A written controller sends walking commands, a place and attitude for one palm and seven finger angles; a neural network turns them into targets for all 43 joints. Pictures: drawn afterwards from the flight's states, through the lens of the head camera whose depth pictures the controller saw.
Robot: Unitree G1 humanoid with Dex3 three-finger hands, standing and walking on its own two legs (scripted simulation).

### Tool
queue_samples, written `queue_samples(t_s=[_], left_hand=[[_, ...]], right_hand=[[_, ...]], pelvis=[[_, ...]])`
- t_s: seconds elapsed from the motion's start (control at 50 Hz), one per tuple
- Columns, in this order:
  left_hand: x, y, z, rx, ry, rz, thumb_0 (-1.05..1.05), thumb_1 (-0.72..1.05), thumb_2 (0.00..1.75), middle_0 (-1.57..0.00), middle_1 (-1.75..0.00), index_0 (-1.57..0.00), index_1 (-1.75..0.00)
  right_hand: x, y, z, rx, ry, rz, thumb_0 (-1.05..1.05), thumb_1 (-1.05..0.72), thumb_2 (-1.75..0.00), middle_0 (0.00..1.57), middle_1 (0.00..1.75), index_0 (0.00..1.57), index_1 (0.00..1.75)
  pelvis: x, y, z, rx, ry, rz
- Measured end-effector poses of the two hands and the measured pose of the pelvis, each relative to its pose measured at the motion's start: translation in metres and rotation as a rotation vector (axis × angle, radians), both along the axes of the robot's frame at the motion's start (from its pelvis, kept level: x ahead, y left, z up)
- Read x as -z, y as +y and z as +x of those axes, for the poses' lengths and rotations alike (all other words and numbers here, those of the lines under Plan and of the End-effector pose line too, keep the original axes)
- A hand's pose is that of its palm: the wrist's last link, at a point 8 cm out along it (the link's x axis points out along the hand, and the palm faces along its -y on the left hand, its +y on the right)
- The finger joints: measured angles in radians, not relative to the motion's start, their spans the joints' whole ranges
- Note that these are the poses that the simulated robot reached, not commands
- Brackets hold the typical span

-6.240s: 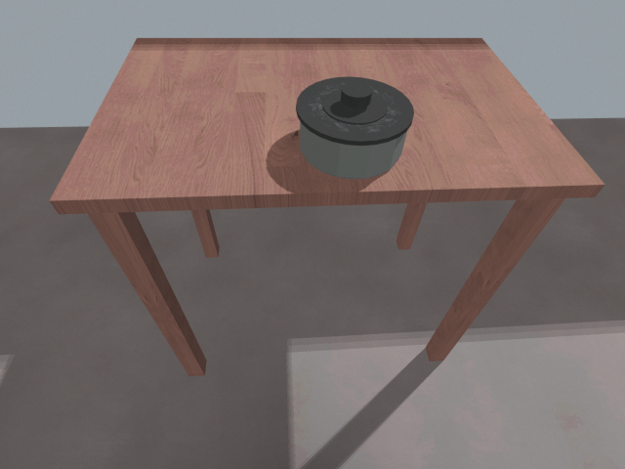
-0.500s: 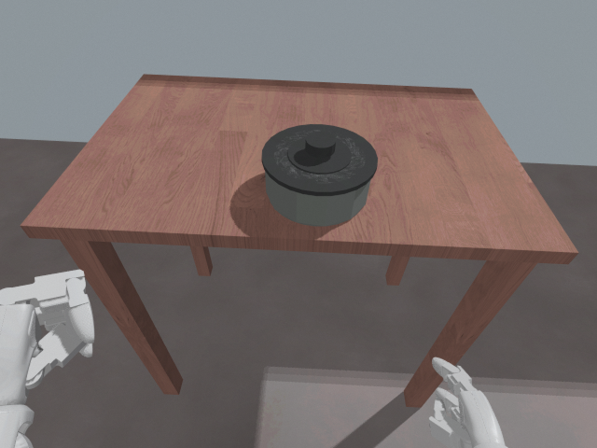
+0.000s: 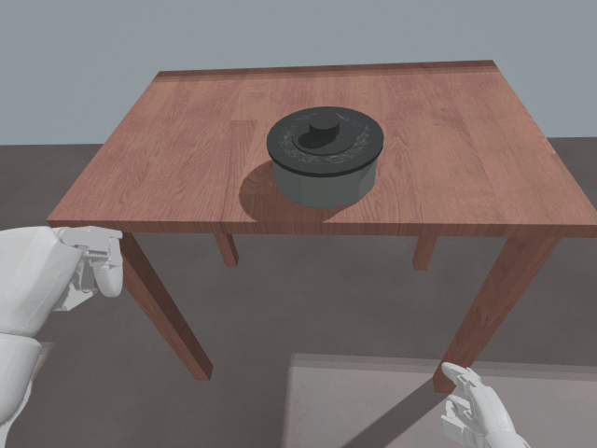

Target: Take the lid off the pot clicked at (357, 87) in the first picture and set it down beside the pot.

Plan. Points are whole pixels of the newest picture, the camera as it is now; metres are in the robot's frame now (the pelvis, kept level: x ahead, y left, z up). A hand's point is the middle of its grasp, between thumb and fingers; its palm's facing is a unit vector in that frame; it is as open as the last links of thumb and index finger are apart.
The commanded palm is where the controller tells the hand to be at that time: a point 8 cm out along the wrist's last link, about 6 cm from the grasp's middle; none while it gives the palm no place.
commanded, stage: reach forward and open the fingers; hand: left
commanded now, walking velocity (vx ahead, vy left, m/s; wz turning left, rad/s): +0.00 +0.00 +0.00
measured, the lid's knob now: (324, 125) +0.56 +0.05 +0.15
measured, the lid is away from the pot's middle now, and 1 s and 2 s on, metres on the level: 0.00 0.00 0.00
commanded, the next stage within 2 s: move the open hand above the knob in 0.86 s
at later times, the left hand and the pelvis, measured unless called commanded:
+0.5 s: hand (105, 259) +0.24 +0.25 +0.19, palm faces -0.11 -0.05 -0.99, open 6.6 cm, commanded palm +0.21 +0.24 +0.27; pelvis -0.02 -0.02 +0.01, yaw +1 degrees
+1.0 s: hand (119, 200) +0.29 +0.24 +0.22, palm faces -0.05 -0.03 -1.00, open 9.8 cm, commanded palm +0.25 +0.23 +0.29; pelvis -0.03 +0.00 +0.01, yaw +0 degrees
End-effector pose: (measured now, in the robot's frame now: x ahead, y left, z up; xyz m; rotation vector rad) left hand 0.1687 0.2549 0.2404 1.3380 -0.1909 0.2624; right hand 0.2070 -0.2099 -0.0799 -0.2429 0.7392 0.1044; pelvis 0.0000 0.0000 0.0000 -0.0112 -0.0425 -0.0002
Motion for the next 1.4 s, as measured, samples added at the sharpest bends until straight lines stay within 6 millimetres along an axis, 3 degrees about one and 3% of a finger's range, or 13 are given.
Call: queue_samples(t_s=[0.06,0.14,0.26,0.32,0.42,0.56,0.7,0.8,0.9,1.04,1.16,1.32,1.4], left_hand=[[0.000,0.007,0.007,-0.058,0.072,0.110,0.01,0.70,1.04,-1.27,-1.25,-1.26,-1.25],[0.004,0.015,0.019,-0.124,0.161,0.115,0.01,0.59,1.12,-1.24,-1.12,-1.24,-1.12],[0.006,-0.002,0.034,-0.059,0.270,0.121,0.01,0.40,1.24,-1.19,-0.92,-1.19,-0.92],[0.003,0.000,0.044,-0.052,0.328,0.168,0.00,0.30,1.31,-1.16,-0.81,-1.16,-0.81],[-0.005,0.000,0.053,-0.052,0.373,0.159,0.00,0.13,1.41,-1.11,-0.63,-1.10,-0.63],[-0.001,-0.006,0.062,-0.008,0.439,0.179,0.00,-0.10,1.56,-1.02,-0.39,-1.02,-0.39],[-0.020,-0.014,0.071,0.035,0.361,0.177,0.00,-0.27,1.66,-0.95,-0.19,-0.94,-0.19],[-0.016,-0.011,0.084,0.002,0.387,0.172,0.00,-0.32,1.67,-0.91,-0.12,-0.91,-0.12],[-0.025,-0.023,0.092,0.045,0.360,0.198,0.00,-0.33,1.65,-0.90,-0.10,-0.90,-0.10],[-0.035,-0.010,0.112,-0.019,0.366,0.157,0.00,-0.33,1.62,-0.89,-0.09,-0.89,-0.09],[-0.019,-0.038,0.127,0.072,0.415,0.173,0.00,-0.33,1.61,-0.89,-0.09,-0.88,-0.09],[-0.044,-0.050,0.161,0.067,0.341,0.152,0.00,-0.33,1.61,-0.89,-0.09,-0.88,-0.09],[-0.031,-0.058,0.172,0.065,0.383,0.122,0.00,-0.33,1.61,-0.88,-0.09,-0.88,-0.09]], right_hand=[[0.005,0.001,0.004,0.005,0.019,0.018,0.01,-0.91,-0.89,0.21,0.30,0.21,0.30],[0.004,0.002,0.009,0.008,0.004,0.040,0.01,-0.91,-0.89,0.20,0.30,0.20,0.30],[-0.007,0.002,0.014,0.005,-0.068,0.042,0.01,-0.91,-0.89,0.20,0.30,0.20,0.30],[-0.012,-0.001,0.013,0.007,-0.083,0.039,0.01,-0.91,-0.89,0.20,0.30,0.20,0.30],[-0.014,-0.008,0.007,0.013,-0.098,0.041,0.01,-0.91,-0.89,0.20,0.30,0.20,0.30],[-0.010,-0.016,-0.010,0.030,-0.074,0.023,0.01,-0.91,-0.89,0.20,0.30,0.20,0.30],[-0.007,-0.015,-0.025,0.048,-0.064,0.034,0.01,-0.91,-0.90,0.20,0.30,0.20,0.30],[-0.004,-0.013,-0.032,0.061,-0.049,0.051,0.01,-0.91,-0.89,0.20,0.30,0.20,0.30],[-0.003,-0.008,-0.032,0.060,-0.057,0.055,0.01,-0.91,-0.89,0.20,0.30,0.20,0.30],[-0.004,-0.003,-0.028,0.060,-0.050,0.072,0.01,-0.91,-0.89,0.20,0.30,0.20,0.30],[-0.005,0.002,-0.020,0.044,-0.052,0.062,0.01,-0.91,-0.89,0.20,0.30,0.20,0.30],[-0.007,0.002,-0.010,0.050,-0.049,0.080,0.01,-0.91,-0.89,0.20,0.30,0.20,0.30],[-0.005,0.000,-0.008,0.055,-0.024,0.095,0.01,-0.91,-0.89,0.20,0.30,0.20,0.30]], pelvis=[[0.001,-0.003,-0.003,-0.008,-0.003,0.001],[0.000,-0.007,-0.005,-0.020,-0.011,0.002],[-0.003,-0.011,-0.008,-0.028,-0.032,0.006],[-0.004,-0.015,-0.012,-0.026,-0.041,0.006],[-0.005,-0.017,-0.019,-0.023,-0.045,0.005],[-0.005,-0.017,-0.027,-0.022,-0.054,0.005],[-0.006,-0.014,-0.031,-0.014,-0.059,0.005],[-0.005,-0.011,-0.035,-0.008,-0.059,0.007],[-0.006,-0.006,-0.034,-0.006,-0.056,0.009],[-0.006,-0.003,-0.031,-0.007,-0.044,0.010],[-0.007,0.000,-0.025,-0.016,-0.037,0.010],[-0.008,0.002,-0.013,-0.006,-0.010,0.009],[-0.008,0.003,-0.007,-0.003,0.000,0.009]])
